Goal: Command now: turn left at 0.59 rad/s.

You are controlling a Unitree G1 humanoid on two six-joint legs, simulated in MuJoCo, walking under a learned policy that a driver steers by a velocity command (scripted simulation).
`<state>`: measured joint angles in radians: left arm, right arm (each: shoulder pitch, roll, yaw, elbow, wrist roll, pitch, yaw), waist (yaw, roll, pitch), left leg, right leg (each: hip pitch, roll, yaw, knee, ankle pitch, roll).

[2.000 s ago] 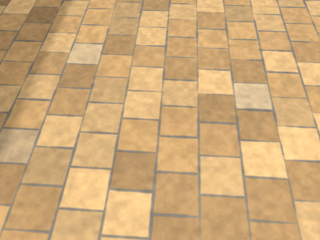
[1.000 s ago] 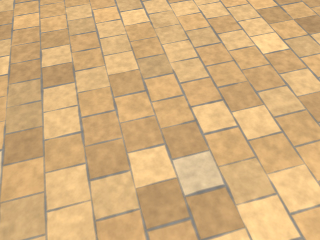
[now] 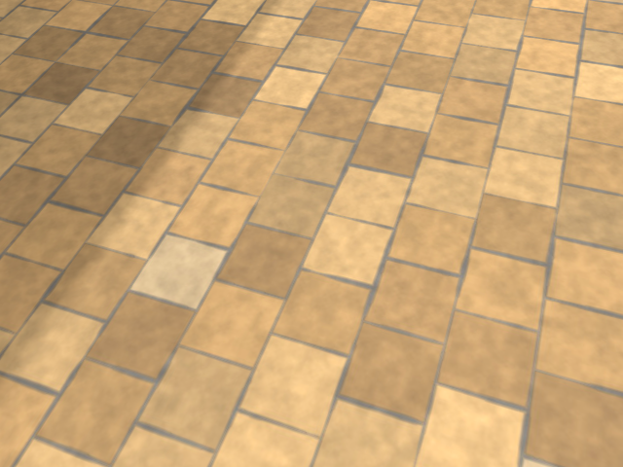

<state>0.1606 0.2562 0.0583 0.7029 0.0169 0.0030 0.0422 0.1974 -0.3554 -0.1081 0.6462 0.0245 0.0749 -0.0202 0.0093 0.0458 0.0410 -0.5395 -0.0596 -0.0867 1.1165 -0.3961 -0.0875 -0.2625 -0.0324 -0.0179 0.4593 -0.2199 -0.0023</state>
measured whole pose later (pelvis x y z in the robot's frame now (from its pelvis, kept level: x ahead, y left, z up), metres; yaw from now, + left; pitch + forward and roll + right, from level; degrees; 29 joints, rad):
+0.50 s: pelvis +0.00 +0.05 +0.00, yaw +16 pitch +2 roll -2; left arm 0.16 0.32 0.09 0.73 -0.01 -0.01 0.00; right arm 0.23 -0.29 -0.06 0.63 0.01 0.01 -0.02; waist -0.01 -0.02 0.01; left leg -0.24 -0.05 -0.11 0.42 -0.22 0.06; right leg -0.48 -0.01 0.03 0.83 -0.29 0.06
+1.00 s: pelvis +0.13 +0.02 +0.00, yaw +12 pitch +1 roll +0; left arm 0.25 0.25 0.02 0.77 0.00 -0.02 0.01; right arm 0.16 -0.28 -0.04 0.71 0.00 0.00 -0.01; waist 0.03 0.04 0.04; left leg -0.45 0.03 -0.04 0.68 -0.22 -0.06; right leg -0.13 0.05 0.01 0.37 -0.26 -0.06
